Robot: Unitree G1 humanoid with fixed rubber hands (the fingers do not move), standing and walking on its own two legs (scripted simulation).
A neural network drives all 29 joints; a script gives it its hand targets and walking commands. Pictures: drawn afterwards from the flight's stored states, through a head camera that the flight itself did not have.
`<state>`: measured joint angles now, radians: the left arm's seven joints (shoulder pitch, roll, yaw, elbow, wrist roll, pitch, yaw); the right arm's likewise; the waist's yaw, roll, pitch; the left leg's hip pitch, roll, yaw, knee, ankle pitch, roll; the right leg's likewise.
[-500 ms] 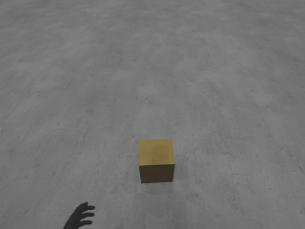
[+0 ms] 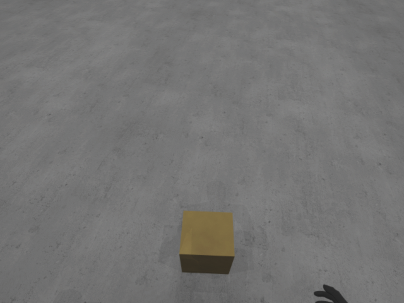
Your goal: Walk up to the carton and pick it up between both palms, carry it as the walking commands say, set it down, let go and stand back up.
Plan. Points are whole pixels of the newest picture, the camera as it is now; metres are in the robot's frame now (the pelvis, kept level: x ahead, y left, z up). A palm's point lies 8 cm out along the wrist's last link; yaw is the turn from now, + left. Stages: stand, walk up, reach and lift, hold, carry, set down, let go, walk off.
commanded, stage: walk up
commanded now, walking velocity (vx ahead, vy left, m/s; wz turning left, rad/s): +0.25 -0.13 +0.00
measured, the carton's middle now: (206, 243) +0.48 +0.01 -0.63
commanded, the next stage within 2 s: stand in 1.18 s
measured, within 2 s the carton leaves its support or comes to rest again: neither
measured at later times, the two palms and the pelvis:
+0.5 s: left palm out of the picture +0.12 +0.28 -0.09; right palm (319, 281) +0.21 -0.23 -0.11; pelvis +0.08 +0.02 +0.01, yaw +2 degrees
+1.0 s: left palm out of the picture +0.14 +0.33 -0.10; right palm (295, 281) +0.21 -0.17 -0.09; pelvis +0.08 +0.07 +0.01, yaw +3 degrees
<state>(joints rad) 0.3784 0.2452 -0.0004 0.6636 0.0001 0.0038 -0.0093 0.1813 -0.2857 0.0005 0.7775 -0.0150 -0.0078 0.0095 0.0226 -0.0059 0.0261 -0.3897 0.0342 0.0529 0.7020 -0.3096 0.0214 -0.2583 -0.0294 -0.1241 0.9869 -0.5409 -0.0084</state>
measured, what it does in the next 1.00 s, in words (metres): walks ahead: right foot, then left foot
